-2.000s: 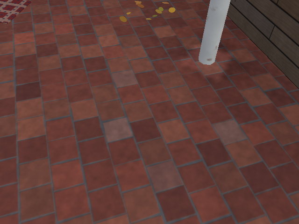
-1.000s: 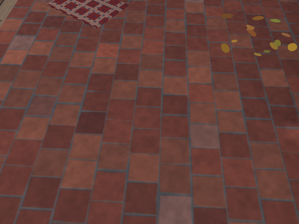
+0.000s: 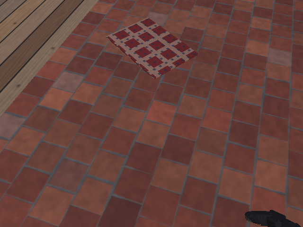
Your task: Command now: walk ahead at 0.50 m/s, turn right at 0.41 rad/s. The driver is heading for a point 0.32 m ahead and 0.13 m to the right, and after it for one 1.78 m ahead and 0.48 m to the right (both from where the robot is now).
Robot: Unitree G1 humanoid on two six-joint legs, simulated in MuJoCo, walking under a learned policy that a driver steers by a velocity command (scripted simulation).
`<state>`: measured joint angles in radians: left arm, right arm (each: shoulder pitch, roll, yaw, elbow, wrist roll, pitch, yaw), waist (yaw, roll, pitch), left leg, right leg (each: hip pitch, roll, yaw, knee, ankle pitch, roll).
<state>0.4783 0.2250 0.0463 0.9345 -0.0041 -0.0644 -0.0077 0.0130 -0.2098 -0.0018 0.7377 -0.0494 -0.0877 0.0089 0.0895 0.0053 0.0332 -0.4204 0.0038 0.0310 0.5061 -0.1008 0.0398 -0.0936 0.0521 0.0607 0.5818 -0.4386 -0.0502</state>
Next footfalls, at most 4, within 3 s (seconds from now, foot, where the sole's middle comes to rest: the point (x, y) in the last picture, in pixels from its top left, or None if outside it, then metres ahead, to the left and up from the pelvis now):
0.48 right None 0.34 -0.14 -0.76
1.06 left None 0.38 0.03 -0.76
1.34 right None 0.24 -0.14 -0.76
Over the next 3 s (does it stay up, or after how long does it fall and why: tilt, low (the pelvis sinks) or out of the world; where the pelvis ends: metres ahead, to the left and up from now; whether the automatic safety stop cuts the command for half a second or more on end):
stays up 0.37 -0.08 0.00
